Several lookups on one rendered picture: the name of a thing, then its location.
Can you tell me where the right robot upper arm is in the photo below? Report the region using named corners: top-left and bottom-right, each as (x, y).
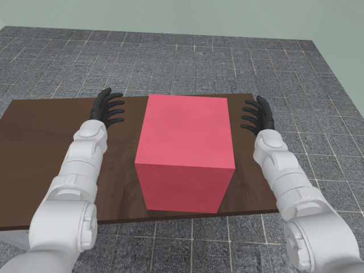
top-left (284, 212), bottom-right (364, 273)

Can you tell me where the left robot upper arm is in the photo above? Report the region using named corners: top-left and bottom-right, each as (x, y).
top-left (0, 200), bottom-right (98, 273)

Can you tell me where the left robot forearm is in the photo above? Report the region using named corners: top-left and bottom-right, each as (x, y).
top-left (28, 119), bottom-right (107, 248)

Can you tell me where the robot right hand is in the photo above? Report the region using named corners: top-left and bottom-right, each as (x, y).
top-left (240, 96), bottom-right (275, 137)

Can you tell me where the right robot forearm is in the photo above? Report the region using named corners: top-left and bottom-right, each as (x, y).
top-left (253, 129), bottom-right (359, 254)

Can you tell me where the robot left hand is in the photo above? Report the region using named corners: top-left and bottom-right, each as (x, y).
top-left (89, 88), bottom-right (125, 130)

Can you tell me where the table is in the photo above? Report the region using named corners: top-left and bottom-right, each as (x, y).
top-left (0, 93), bottom-right (279, 251)

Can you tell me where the carton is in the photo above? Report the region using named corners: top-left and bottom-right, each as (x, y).
top-left (134, 94), bottom-right (235, 213)

